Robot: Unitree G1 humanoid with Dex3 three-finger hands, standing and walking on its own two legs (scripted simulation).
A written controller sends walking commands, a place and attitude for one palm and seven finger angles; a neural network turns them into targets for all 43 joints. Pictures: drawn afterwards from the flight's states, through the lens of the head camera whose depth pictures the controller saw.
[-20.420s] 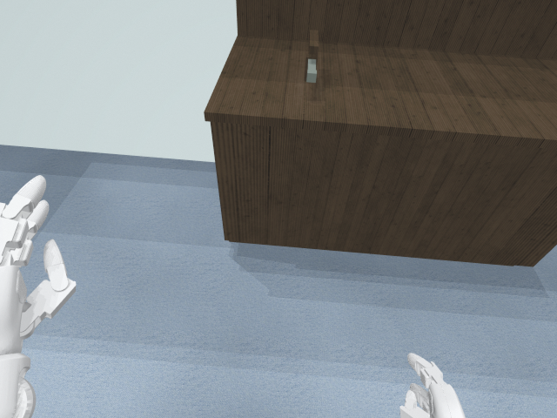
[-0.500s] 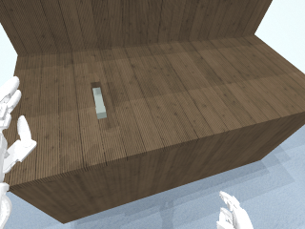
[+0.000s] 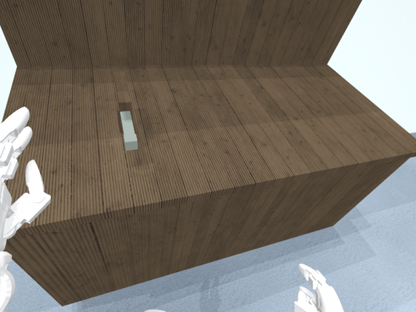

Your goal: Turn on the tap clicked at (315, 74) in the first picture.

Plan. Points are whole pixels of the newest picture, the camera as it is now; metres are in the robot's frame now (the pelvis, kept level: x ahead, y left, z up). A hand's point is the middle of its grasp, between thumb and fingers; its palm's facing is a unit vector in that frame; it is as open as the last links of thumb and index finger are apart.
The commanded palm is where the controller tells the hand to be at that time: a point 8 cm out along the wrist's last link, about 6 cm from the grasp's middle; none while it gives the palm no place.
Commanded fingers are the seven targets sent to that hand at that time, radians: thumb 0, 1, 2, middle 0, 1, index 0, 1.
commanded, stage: shuffle to correct the standing spot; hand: left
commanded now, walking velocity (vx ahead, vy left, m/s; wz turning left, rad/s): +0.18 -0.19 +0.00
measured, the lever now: (130, 142) +0.45 +0.23 +0.03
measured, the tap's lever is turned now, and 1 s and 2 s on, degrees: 0 0 0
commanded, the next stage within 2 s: come to a stop and stand still in 1.24 s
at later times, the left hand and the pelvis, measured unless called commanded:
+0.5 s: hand (97, 188) +0.24 +0.21 +0.15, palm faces +0.40 -0.84 -0.37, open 7.4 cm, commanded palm +0.18 +0.23 +0.19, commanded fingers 0.00 0.90 0.90 -0.20 -0.30 -0.20 -0.30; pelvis +0.02 -0.05 -0.01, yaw +0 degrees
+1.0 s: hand (146, 185) +0.27 +0.15 +0.13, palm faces +0.48 -0.82 -0.32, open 7.4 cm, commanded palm +0.22 +0.15 +0.19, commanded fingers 0.00 0.90 0.90 -0.20 -0.30 -0.20 -0.30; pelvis +0.07 -0.14 +0.01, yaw +3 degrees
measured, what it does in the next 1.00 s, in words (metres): steps to the right: left foot, then right foot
